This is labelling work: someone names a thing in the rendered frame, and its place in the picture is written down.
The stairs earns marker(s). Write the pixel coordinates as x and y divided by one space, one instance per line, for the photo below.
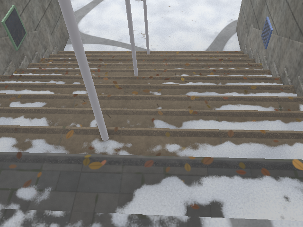
218 104

